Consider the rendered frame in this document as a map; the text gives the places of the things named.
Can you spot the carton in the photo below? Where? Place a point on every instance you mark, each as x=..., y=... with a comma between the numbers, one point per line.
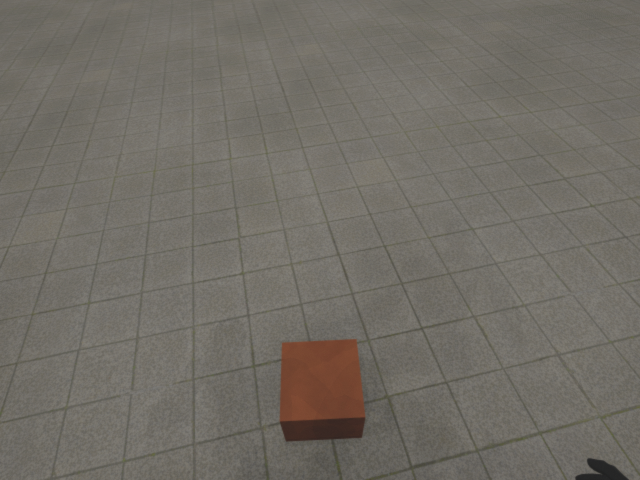
x=321, y=391

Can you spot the robot right hand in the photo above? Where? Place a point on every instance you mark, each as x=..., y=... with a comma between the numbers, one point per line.
x=608, y=472

